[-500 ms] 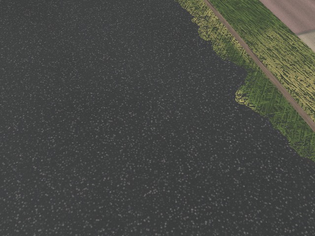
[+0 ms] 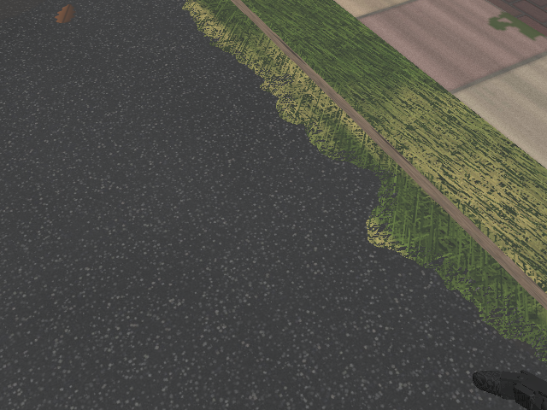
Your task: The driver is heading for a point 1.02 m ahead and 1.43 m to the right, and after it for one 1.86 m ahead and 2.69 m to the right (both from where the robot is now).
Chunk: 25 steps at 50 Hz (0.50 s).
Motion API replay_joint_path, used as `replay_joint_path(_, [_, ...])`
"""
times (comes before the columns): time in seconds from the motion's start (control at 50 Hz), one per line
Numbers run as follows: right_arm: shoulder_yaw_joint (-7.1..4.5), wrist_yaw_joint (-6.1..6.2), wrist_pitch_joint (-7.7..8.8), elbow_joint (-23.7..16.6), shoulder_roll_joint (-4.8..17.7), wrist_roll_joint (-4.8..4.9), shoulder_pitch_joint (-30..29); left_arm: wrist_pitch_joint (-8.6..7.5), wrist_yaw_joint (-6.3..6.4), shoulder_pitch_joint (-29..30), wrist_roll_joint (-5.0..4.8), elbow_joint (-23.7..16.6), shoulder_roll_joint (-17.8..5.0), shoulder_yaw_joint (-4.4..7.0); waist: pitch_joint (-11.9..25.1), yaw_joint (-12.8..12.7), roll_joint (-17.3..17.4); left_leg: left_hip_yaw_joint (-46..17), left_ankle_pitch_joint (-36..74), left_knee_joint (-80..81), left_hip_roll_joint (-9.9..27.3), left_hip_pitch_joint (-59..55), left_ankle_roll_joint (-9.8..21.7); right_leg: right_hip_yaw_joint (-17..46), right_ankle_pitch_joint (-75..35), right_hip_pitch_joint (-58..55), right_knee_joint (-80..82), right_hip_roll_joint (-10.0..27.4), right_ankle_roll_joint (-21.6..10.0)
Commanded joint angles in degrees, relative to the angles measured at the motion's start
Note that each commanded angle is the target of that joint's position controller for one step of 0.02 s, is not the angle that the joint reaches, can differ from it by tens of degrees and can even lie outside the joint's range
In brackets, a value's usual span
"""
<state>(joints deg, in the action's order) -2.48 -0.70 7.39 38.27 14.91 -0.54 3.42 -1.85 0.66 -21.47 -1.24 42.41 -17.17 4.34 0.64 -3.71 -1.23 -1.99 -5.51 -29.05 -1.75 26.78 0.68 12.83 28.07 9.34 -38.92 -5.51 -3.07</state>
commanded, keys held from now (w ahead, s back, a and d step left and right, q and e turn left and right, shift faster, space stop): w+e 1.00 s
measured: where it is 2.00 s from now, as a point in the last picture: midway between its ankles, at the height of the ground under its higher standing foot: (506, 288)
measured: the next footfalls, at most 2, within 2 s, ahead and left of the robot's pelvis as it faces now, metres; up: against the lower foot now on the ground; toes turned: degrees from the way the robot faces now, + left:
right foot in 0.50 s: +0.37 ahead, -0.19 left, +0.00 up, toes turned -20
left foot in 0.98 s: +0.71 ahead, -0.12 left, +0.00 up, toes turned -38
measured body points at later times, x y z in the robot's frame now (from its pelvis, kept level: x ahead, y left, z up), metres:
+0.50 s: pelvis +0.25 -0.05 -0.01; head +0.28 -0.07 +0.44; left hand +0.55 +0.10 -0.07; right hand +0.17 -0.34 -0.13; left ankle +0.11 +0.12 -0.71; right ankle +0.34 -0.18 -0.73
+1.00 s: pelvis +0.52 -0.14 +0.00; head +0.54 -0.15 +0.45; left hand +0.72 +0.08 -0.11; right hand +0.58 -0.47 -0.06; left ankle +0.68 -0.10 -0.73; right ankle +0.34 -0.17 -0.71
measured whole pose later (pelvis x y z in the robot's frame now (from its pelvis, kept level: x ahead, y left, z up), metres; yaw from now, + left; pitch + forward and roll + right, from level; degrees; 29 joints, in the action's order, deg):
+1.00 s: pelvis +0.52 -0.14 +0.00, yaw -35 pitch +2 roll +1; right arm -2.5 -1.3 6.9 38.7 15.6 -0.6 2.1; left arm -1.4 0.9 -22.4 -1.4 41.1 -17.6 4.7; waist 0.0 -4.1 -0.6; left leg -1.8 -5.7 -30.0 -1.9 26.6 0.7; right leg 13.4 29.0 8.2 -39.8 -5.3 -2.8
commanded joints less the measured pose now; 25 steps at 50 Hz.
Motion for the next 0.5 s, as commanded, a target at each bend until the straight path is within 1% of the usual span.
replay_joint_path(0.02, [-4.49,0.32,-0.16,0.07,12.11,0.35,18.69,-1.7,0.04,-4.55,-1.1,-5.73,-4.87,-0.2,15.93,7.68,15.87,-42.93,-23.13,10.44,26.52,-45.32,14.49,-2.03,4.99,36.42,-33.53,3.53,1.27])
replay_joint_path(0.04, [-3.53,0.6,-0.54,-0.49,8.66,0.55,16.59,-1.33,-0.01,1.27,-0.76,-6.18,-8.02,0.74,8.81,9.24,9.73,-34.03,-22.7,11.1,23.97,-38.96,11.86,-2.7,-0.48,38.34,-36.27,5.48,1.74])
replay_joint_path(0.06, [-3.0,0.65,-0.95,-0.75,7.73,0.1,13.86,-1.0,0.03,4.39,-0.13,-6.86,-7.47,0.8,4.7,8.37,5.7,-26.46,-15.74,11.86,21.42,-32.18,10.23,-4.49,-4.76,36.79,-35.73,7.33,2.15])
replay_joint_path(0.08, [-2.59,0.66,-1.22,-0.33,6.56,-0.06,11.95,-0.97,-0.19,6.27,0.33,-7.63,-6.76,0.95,1.46,7.32,5.39,-21.18,-9.7,13.26,19.13,-26.93,9.74,-4.71,-7.64,35.75,-33.27,8.74,2.39])
replay_joint_path(0.1, [-2.22,0.75,-1.2,-0.09,5.77,-0.36,10.92,-0.74,-0.58,6.09,-0.01,-7.9,-5.83,1.05,0.17,5.94,6.85,-16.61,-6.05,14.78,17.37,-23.24,9.02,-5.07,-9.29,33.33,-31.71,10.18,2.4])
replay_joint_path(0.12, [-2.22,0.7,-1.04,0.29,5.53,-0.26,10.49,-0.4,-0.82,5.53,-0.43,-7.96,-4.79,0.94,-0.35,5.3,8.12,-13.45,-4.15,16.26,16.33,-21.14,8.93,-5.93,-10.13,31.79,-30.48,10.76,2.52])
replay_joint_path(0.14, [-2.33,0.63,-0.83,0.81,5.65,0.0,10.48,-0.05,-0.94,5.47,-0.52,-8.06,-3.7,0.77,-0.57,4.97,8.3,-10.9,-1.91,17.3,16.06,-20.15,9.36,-6.69,-10.62,31.5,-29.59,11.03,2.77])
replay_joint_path(0.18, [-2.88,0.6,-0.49,2.03,7.23,0.12,10.78,0.44,-0.96,7.23,-0.12,-8.94,-2.68,0.5,-1.36,4.76,7.03,-7.12,2.89,18.86,16.69,-19.72,10.29,-6.97,-13.01,32.98,-26.47,11.62,3.46])
replay_joint_path(0.22, [-3.3,0.74,-0.61,3.16,8.46,0.0,11.16,0.51,-1.07,9.11,0.1,-9.49,-2.23,0.28,-1.42,4.97,5.89,-3.61,7.29,19.26,17.2,-21.21,10.56,-7.07,-16.97,34.46,-22.16,12.03,4.03])
replay_joint_path(0.26, [-3.44,0.92,-0.98,3.97,9.16,0.08,11.04,0.26,-1.61,11.32,-0.01,-9.74,-1.89,0.08,-1.57,5.59,5.52,0.65,9.42,19.26,16.43,-22.38,9.63,-8.1,-22.75,33.8,-16.06,12.01,3.9])
replay_joint_path(0.32, [-3.57,1.23,-1.6,5.3,10.34,0.47,12.32,-0.3,-2.73,17.11,0.01,-11.02,-0.85,-0.43,-3.14,7.75,5.08,5.66,9.85,19.01,15.82,-23.49,8.18,-11.15,-29.12,31.19,-6.51,11.16,3.0])
replay_joint_path(0.36, [-3.82,1.24,-2.08,6.26,11.35,0.98,13.76,-0.35,-3.44,20.07,-0.17,-12.16,-0.73,-0.53,-4.22,8.66,5.01,7.28,10.1,18.64,16.71,-25.71,7.59,-12.89,-28.53,30.29,-2.5,10.64,2.08])
replay_joint_path(0.4, [-4.18,1.19,-2.71,6.97,12.44,1.63,14.37,-0.29,-4.02,21.59,-0.3,-13.3,-1.38,-0.29,-5.0,8.43,5.4,8.7,14.3,17.02,17.97,-28.73,6.78,-14.37,-24.91,29.42,0.3,9.87,0.55])
replay_joint_path(0.42, [-4.4,1.26,-3.05,7.07,13.14,1.89,14.1,-0.22,-4.2,21.21,-0.17,-13.62,-2.11,0.07,-4.54,7.55,5.84,9.86,21.4,14.67,18.2,-29.92,6.21,-15.65,-22.07,27.36,1.4,8.67,-0.59])
replay_joint_path(0.44, [-4.71,1.45,-3.36,7.06,14.12,2.17,13.87,-0.03,-4.22,19.67,0.08,-13.6,-3.13,0.63,-3.02,6.16,6.9,11.06,31.64,10.77,18.18,-30.88,5.65,-17.38,-18.92,23.83,1.86,6.76,-1.85])
replay_joint_path(0.46, [-4.99,1.69,-3.77,7.02,15.0,2.4,13.63,0.2,-4.1,15.68,0.24,-12.87,-4.7,1.55,-0.32,3.53,7.62,12.3,41.07,4.12,17.76,-31.11,5.02,-19.0,-16.6,17.99,2.62,4.39,-3.31])
replay_joint_path(0.48, [-4.85,1.93,-4.15,6.8,14.75,2.63,12.78,0.37,-3.72,6.8,0.14,-10.55,-7.07,3.09,4.12,-1.59,6.49,14.13,44.12,-7.08,16.03,-27.9,3.6,-19.9,-19.97,5.95,6.62,1.73,-5.39])
replay_joint_path(0.5, [-3.95,2.18,-3.91,6.0,12.58,1.63,13.52,0.85,-2.62,-3.35,-0.01,-7.98,-11.13,5.04,9.37,-5.99,2.22,14.19,30.94,-23.5,13.92,-14.71,1.21,-12.58,-22.01,-12.19,7.42,4.68,-8.19])
Keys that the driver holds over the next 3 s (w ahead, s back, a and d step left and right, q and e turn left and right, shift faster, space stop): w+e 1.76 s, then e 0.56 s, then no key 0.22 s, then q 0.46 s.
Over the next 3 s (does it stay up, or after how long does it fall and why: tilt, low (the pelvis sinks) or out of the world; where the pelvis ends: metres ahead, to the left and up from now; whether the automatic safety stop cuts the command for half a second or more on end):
stays up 0.82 -0.61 0.01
